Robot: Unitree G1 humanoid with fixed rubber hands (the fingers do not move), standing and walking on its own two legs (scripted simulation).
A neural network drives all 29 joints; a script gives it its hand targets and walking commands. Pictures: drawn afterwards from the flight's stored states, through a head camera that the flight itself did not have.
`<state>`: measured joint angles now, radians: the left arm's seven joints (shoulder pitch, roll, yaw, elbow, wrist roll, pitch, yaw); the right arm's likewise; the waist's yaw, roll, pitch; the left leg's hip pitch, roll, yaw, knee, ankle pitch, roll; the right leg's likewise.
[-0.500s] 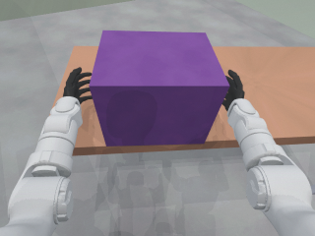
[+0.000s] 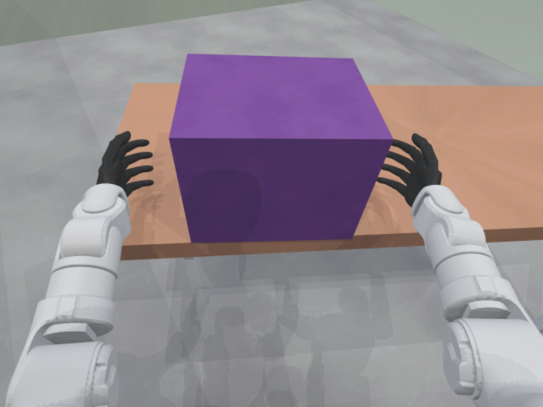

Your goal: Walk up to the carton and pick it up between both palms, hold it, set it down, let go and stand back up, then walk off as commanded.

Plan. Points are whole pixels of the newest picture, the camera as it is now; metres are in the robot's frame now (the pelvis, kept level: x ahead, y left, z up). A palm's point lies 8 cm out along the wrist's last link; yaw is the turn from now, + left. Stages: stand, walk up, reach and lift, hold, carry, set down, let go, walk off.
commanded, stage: set down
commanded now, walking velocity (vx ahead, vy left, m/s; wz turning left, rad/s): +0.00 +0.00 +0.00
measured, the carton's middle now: (272, 149) +0.51 +0.06 +0.11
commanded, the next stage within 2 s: none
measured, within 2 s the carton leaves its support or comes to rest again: neither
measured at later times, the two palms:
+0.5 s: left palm (94, 210) +0.32 +0.27 +0.14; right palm (436, 214) +0.37 -0.18 +0.14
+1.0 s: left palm (92, 233) +0.29 +0.26 +0.14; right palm (464, 251) +0.32 -0.20 +0.13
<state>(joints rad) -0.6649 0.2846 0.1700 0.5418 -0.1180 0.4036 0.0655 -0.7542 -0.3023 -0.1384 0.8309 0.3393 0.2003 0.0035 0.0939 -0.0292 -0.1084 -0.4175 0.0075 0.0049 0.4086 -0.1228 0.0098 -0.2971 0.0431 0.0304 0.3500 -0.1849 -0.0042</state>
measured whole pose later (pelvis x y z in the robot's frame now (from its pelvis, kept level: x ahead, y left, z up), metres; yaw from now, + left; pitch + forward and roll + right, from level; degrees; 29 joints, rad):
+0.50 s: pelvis -0.02 +0.01 +0.00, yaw +0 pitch +6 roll -2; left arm -0.53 0.28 0.16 0.24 -0.12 0.60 0.08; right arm -0.58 -0.32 -0.14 0.57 0.36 0.34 0.04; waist 0.08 -0.05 -0.11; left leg -0.42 0.01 0.00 0.41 -0.09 0.01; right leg -0.30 0.04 0.03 0.35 -0.15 0.00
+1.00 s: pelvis -0.03 +0.01 +0.00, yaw +0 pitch +6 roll -2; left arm -0.29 0.28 0.17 -0.15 -0.12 0.72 0.08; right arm -0.31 -0.33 -0.14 0.20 0.41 0.39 0.04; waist 0.03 -0.05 -0.11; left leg -0.42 0.01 0.00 0.41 -0.09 0.01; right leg -0.30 0.04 0.03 0.35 -0.15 0.00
